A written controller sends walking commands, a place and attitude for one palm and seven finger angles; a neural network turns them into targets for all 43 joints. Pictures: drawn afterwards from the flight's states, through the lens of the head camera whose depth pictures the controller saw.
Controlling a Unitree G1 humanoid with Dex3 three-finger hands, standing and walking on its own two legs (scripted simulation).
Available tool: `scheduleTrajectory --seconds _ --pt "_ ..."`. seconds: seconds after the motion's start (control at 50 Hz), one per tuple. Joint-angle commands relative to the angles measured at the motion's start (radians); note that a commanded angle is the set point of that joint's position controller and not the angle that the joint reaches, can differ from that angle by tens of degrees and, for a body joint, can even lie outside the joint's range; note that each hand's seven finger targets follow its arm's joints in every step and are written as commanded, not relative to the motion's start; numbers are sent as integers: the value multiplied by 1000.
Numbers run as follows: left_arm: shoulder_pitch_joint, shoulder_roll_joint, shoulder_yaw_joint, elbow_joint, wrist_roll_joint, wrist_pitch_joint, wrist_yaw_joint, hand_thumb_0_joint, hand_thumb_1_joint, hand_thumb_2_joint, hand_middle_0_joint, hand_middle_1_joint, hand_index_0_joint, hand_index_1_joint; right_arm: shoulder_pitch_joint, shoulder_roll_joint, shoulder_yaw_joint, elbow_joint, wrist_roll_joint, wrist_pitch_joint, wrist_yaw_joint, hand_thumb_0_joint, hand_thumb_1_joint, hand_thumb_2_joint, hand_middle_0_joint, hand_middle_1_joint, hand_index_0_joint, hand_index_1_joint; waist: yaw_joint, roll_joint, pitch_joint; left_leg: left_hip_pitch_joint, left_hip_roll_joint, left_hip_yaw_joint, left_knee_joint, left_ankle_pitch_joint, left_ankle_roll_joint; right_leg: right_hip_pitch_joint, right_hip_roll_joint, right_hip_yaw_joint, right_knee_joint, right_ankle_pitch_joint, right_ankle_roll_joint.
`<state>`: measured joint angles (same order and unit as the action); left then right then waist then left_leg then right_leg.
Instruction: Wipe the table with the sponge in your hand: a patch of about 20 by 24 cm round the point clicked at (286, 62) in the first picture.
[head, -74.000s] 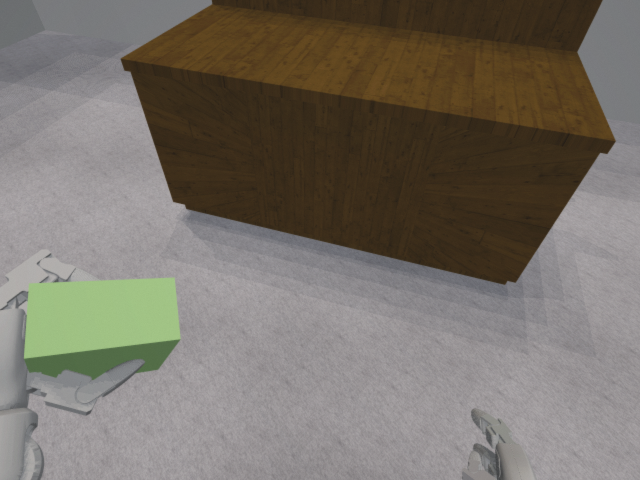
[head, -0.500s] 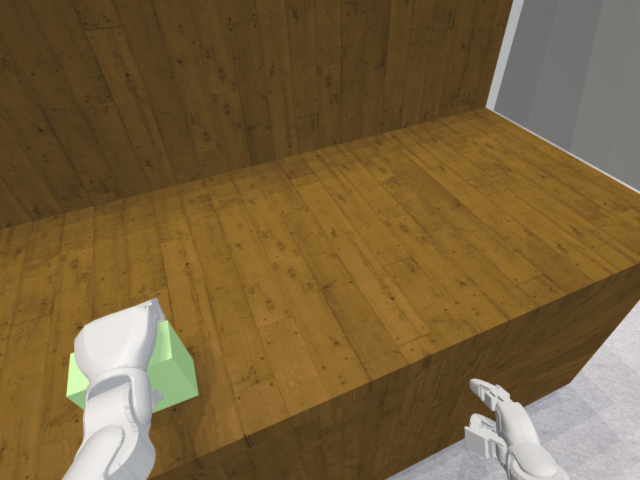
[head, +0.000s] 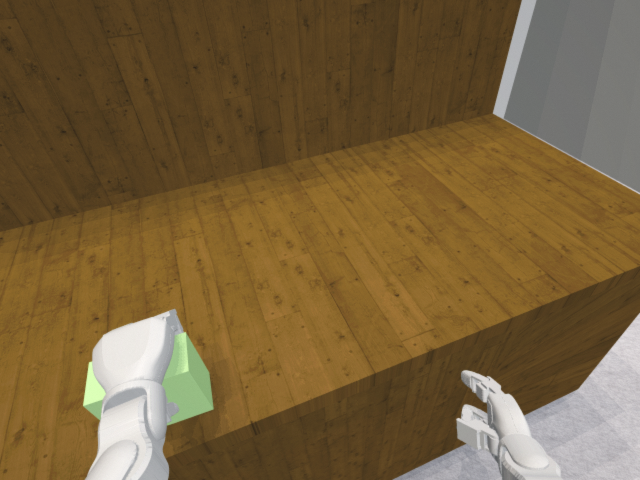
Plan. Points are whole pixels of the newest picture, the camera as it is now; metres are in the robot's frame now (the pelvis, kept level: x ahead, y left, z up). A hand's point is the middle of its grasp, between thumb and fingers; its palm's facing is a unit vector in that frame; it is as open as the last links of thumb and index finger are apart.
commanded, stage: lift the sponge slowly off the table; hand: left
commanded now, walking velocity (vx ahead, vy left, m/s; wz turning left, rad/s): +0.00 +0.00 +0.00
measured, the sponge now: (159, 392) +0.22 +0.27 -0.01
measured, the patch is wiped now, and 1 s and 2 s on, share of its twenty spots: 1.00 1.00 1.00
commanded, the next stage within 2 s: bring the sponge back beside the body in 1.90 s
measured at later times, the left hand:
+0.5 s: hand (167, 367) +0.22 +0.24 +0.05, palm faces +0.03 -0.17 -0.98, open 9.7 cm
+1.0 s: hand (159, 358) +0.21 +0.23 +0.08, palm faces +0.11 -0.21 -0.97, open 9.7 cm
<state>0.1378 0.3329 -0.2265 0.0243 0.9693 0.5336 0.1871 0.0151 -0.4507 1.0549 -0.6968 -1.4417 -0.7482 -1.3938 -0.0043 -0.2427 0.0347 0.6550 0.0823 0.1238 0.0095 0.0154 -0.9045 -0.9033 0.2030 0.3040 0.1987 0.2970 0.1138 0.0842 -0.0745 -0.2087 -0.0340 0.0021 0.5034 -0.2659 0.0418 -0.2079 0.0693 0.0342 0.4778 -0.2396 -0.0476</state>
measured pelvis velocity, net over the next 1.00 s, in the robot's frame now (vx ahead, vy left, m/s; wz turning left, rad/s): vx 0.00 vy -0.02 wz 0.00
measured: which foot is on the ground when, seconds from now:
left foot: down 0.00-1.00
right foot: down 0.00-1.00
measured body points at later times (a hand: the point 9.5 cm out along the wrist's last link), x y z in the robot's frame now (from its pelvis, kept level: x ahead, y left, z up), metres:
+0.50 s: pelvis +0.00 -0.01 +0.00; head -0.03 -0.04 +0.45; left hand +0.22 +0.25 +0.10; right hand +0.27 -0.19 -0.06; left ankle +0.00 +0.09 -0.74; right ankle +0.01 -0.10 -0.74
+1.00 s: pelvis +0.00 -0.02 +0.01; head -0.05 -0.06 +0.45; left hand +0.20 +0.24 +0.14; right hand +0.27 -0.21 -0.04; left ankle +0.00 +0.09 -0.74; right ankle +0.01 -0.10 -0.74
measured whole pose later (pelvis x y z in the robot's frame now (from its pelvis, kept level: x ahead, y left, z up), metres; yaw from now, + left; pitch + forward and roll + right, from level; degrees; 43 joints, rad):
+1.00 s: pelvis +0.00 -0.02 +0.01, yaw +0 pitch -6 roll +0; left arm 0.16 0.38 -0.20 -0.20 0.89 0.58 0.07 0.00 -0.48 1.05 -0.75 -1.39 -0.79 -1.34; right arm -0.06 -0.26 0.05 0.66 0.06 0.12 -0.01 0.02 -0.90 -0.90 0.20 0.30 0.20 0.30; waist 0.13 0.10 -0.03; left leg -0.09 -0.01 -0.01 0.42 -0.23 0.02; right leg -0.08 0.09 0.03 0.39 -0.20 -0.07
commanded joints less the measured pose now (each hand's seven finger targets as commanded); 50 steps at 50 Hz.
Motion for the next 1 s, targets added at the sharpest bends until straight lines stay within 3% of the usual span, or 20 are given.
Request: scheduleTrajectory --seconds 0.0,0.04,0.1,0.16,0.18,0.22,0.28,0.32,0.38,0.42,0.46,0.48,0.52,0.56,0.68,0.7,0.86,0.88,0.94,0.98 --pt "-133 70 40 -177 -28 -13 -6 0 100 1300 -1200 -1600 -1200 -1600 -261 -100 -38 -189 -6 -63 -11 0 -900 -900 200 300 200 300 2 -99 -97 37 5 -96 -81 156 15 35 -11 96 -89 109 -48" --pt "-133 77 48 -144 -22 -13 -11 0 100 1300 -1200 -1600 -1200 -1600 -260 -103 -34 -174 -7 -65 -13 0 -900 -900 200 300 200 300 -2 -120 -71 42 4 -99 -81 164 11 25 -9 105 -100 116 -50" --pt "-182 84 42 -220 -11 -16 -9 0 100 1300 -1200 -1600 -1200 -1600 -270 -99 -36 -187 -9 -71 -13 0 -900 -900 200 300 200 300 2 -52 -99 59 5 -100 -92 160 14 40 -10 101 -99 93 -53" --pt "-173 88 44 -208 -7 -14 -15 0 100 1300 -1200 -1600 -1200 -1600 -274 -99 -33 -179 -11 -76 -13 0 -900 -900 200 300 200 300 6 -77 -92 68 4 -103 -97 177 12 47 -11 103 -109 110 -53" --pt "-209 136 89 -239 -6 -20 -11 0 100 1300 -1200 -1600 -1200 -1600 -272 -105 -35 -176 -16 -78 -17 0 -900 -900 200 300 200 300 6 -67 -105 77 6 -106 -101 172 14 56 -7 119 -111 105 -57" --pt "-180 94 54 -218 -4 -17 -13 0 100 1300 -1200 -1600 -1200 -1600 -276 -95 -31 -176 -14 -82 -17 0 -900 -900 200 300 200 300 7 -91 -96 79 2 -102 -96 189 15 59 -12 110 -115 124 -54" --pt "-239 152 102 -262 3 -18 -12 0 100 1300 -1200 -1600 -1200 -1600 -281 -104 -33 -169 -19 -82 -21 0 -900 -900 200 300 200 300 7 -57 -103 94 5 -107 -109 184 14 67 -9 130 -125 112 -59" --pt "-253 110 56 -251 13 -12 -15 0 100 1300 -1200 -1600 -1200 -1600 -287 -95 -29 -171 -17 -87 -21 0 -900 -900 200 300 200 300 4 -46 -95 96 3 -104 -108 191 13 63 -11 110 -124 113 -58" --pt "-279 173 111 -289 18 -16 -16 0 100 1300 -1200 -1600 -1200 -1600 -293 -103 -30 -165 -21 -88 -24 0 -900 -900 200 300 200 300 11 -34 -115 111 4 -108 -117 198 13 86 -10 135 -131 121 -62" --pt "-251 119 61 -284 22 -13 -19 0 100 1300 -1200 -1600 -1200 -1600 -293 -91 -28 -170 -20 -94 -20 0 -900 -900 200 300 200 300 11 -45 -122 117 2 -105 -110 231 13 94 -11 113 -124 153 -61" --pt "-252 128 66 -297 17 -10 -22 0 100 1300 -1200 -1600 -1200 -1600 -298 -96 -27 -167 -22 -88 -18 0 -900 -900 200 300 200 300 10 -46 -123 121 2 -102 -114 241 11 103 -14 121 -130 181 -60" --pt "-265 178 118 -326 13 -13 -19 0 100 1300 -1200 -1600 -1200 -1600 -297 -100 -31 -164 -23 -88 -19 0 -900 -900 200 300 200 300 13 -49 -133 127 4 -105 -116 236 12 114 -9 140 -133 170 -64" --pt "-210 125 71 -341 6 -6 -22 0 100 1300 -1200 -1600 -1200 -1600 -308 -88 -28 -177 -21 -87 -11 0 -900 -900 200 300 200 300 18 -46 -125 130 1 -99 -111 265 11 124 -15 125 -128 214 -61" --pt "-184 156 104 -344 -1 3 -24 0 100 1300 -1200 -1600 -1200 -1600 -309 -96 -26 -170 -22 -77 -9 0 -900 -900 200 300 200 300 18 -64 -121 127 2 -98 -112 282 6 136 -17 133 -128 254 -59" --pt "-214 202 146 -415 -26 24 -34 0 100 1300 -1200 -1600 -1200 -1600 -325 -102 -24 -177 -21 -63 -17 0 -900 -900 200 300 200 300 15 -42 -106 140 4 -99 -124 252 11 135 -16 158 -150 201 -59" --pt "-234 162 104 -421 -21 30 -38 0 100 1300 -1200 -1600 -1200 -1600 -322 -98 -22 -182 -21 -62 -17 0 -900 -900 200 300 200 300 10 -21 -118 140 2 -93 -120 258 14 140 -17 138 -143 208 -58" --pt "-207 186 123 -425 -33 31 -69 0 100 1300 -1200 -1600 -1200 -1600 -334 -100 -19 -179 -19 -56 -22 0 -900 -900 200 300 200 300 7 -53 -81 138 0 -98 -123 240 12 124 -22 154 -168 175 -54" --pt "-225 228 160 -464 -39 25 -69 0 100 1300 -1200 -1600 -1200 -1600 -335 -104 -20 -185 -20 -60 -24 0 -900 -900 200 300 200 300 10 -35 -90 147 1 -99 -127 226 15 129 -19 171 -172 150 -57" --pt "-204 189 129 -434 -40 28 -77 0 100 1300 -1200 -1600 -1200 -1600 -333 -99 -17 -183 -21 -58 -25 0 -900 -900 200 300 200 300 9 -51 -73 138 0 -97 -128 231 13 124 -21 149 -173 151 -53" --pt "-252 248 175 -477 -43 22 -75 0 100 1300 -1200 -1600 -1200 -1600 -336 -105 -18 -185 -22 -60 -29 0 -900 -900 200 300 200 300 9 -18 -82 144 0 -99 -133 210 14 127 -21 175 -180 119 -57"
